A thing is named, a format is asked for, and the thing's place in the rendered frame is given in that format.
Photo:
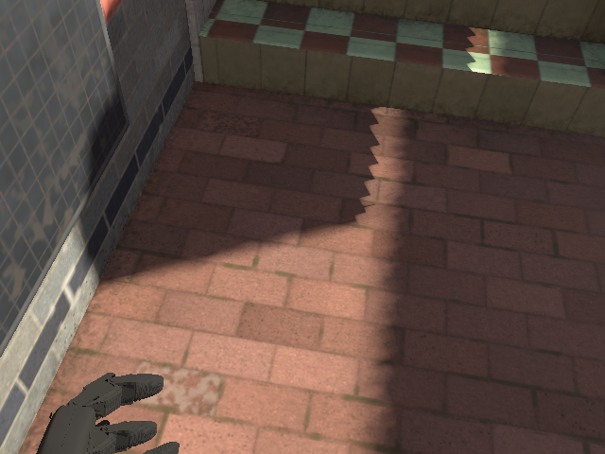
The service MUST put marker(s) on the left robot hand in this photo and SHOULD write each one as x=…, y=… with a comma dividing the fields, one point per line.
x=72, y=428

